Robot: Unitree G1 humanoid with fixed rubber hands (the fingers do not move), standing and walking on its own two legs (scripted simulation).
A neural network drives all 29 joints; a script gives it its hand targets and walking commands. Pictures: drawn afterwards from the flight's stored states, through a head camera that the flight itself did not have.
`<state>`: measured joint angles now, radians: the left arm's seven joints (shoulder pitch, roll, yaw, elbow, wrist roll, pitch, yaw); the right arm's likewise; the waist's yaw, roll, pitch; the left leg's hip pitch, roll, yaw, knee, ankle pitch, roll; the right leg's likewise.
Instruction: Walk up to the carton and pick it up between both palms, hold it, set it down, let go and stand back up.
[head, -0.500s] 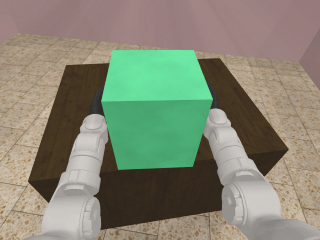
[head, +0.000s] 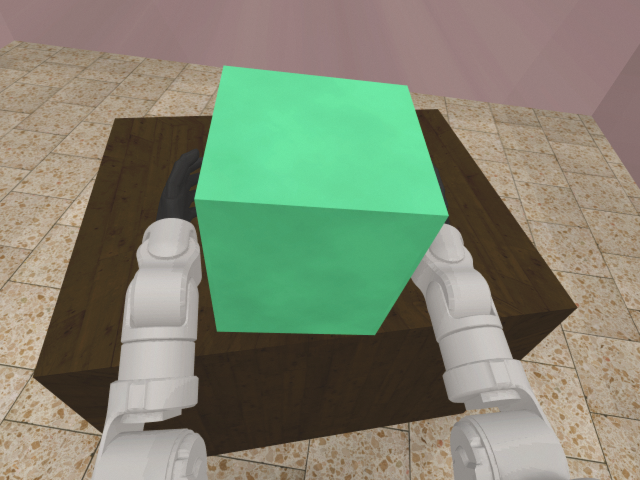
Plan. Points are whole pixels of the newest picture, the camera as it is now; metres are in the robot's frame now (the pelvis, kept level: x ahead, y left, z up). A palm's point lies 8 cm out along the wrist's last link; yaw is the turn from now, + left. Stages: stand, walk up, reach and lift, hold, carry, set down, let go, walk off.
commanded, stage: reach and lift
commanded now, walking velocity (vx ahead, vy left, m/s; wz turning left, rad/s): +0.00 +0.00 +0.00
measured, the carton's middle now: (307, 214) +0.38 -0.02 +0.14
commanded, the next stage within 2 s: hold in 0.64 s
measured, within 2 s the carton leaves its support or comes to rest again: neither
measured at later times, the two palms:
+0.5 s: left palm (167, 218) +0.36 +0.14 +0.16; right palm (427, 220) +0.35 -0.16 +0.15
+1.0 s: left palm (161, 220) +0.35 +0.14 +0.17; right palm (426, 217) +0.35 -0.16 +0.16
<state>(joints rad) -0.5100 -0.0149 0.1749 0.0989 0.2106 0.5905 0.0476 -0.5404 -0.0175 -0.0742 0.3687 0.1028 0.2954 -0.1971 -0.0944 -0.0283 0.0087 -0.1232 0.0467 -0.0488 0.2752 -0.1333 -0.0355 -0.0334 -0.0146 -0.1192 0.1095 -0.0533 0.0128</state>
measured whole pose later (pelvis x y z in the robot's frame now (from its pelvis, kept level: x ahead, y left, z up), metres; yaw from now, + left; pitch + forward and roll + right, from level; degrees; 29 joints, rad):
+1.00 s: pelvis -0.01 +0.00 +0.00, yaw +1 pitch -5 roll -1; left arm -0.54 -0.02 0.19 -0.01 0.28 0.72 0.01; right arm -0.57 -0.01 -0.08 0.35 0.13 0.33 -0.19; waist -0.10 -0.06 0.06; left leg -0.07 0.04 -0.07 0.27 -0.12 -0.04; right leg 0.02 -0.02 -0.14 0.12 -0.06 0.01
